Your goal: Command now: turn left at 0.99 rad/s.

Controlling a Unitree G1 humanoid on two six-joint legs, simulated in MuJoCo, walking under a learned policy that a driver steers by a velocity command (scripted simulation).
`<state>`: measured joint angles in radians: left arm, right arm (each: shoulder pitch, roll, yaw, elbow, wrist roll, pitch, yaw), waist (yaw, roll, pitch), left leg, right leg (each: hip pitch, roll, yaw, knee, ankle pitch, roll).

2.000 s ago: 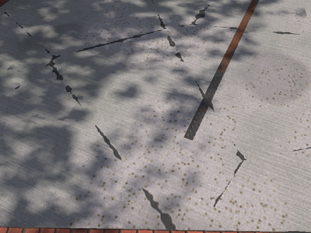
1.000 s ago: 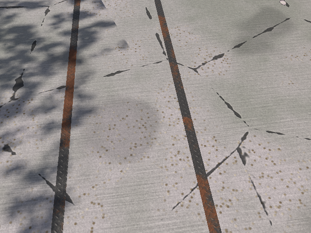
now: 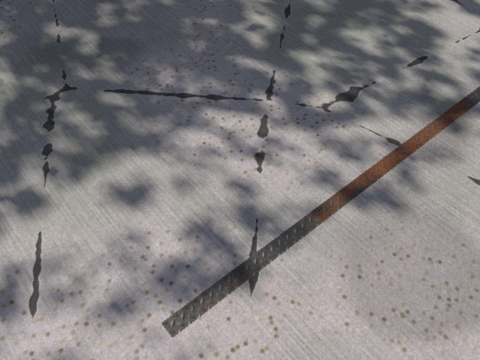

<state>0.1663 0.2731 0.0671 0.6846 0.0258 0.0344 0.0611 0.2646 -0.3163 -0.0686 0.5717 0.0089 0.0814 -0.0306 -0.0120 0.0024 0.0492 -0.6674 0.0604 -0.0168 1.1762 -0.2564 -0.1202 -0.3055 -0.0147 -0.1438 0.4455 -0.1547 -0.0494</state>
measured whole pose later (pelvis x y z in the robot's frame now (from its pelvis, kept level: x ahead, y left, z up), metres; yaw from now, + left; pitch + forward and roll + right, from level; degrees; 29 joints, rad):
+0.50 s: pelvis +0.10 +0.03 +0.01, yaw +15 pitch +3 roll -3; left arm 0.21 0.31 0.10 0.75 -0.01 -0.05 -0.01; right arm 0.44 -0.25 -0.04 0.73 0.01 -0.06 -0.03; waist -0.01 -0.03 -0.06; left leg -0.07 0.04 -0.06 0.32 -0.30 0.02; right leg -0.74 -0.07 0.04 0.89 0.11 0.09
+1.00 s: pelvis +0.46 +0.01 +0.01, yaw +0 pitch +3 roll +1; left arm 0.53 0.22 0.03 0.80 -0.04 -0.07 0.00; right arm 0.03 -0.26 -0.02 0.59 -0.01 -0.14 0.02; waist 0.10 0.03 0.01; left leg -0.71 0.05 -0.10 0.69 0.02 -0.04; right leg -0.03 0.09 0.18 0.33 -0.33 -0.09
